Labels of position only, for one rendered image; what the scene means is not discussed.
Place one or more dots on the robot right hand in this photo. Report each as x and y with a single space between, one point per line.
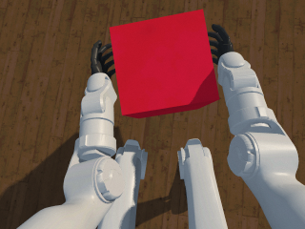
223 43

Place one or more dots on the robot right upper arm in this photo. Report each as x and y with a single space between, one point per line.
268 163

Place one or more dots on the robot left forearm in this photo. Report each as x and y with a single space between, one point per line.
96 138

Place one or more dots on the carton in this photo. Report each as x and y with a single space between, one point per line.
164 65

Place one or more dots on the left robot shin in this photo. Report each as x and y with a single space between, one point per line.
121 150

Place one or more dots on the robot left hand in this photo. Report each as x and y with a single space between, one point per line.
98 61

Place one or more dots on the right robot shin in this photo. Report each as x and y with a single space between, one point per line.
206 151

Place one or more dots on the robot left upper arm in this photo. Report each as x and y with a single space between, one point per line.
90 189

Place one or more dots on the robot shin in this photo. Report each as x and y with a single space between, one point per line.
121 150
206 151

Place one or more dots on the robot right forearm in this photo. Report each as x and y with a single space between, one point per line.
248 111

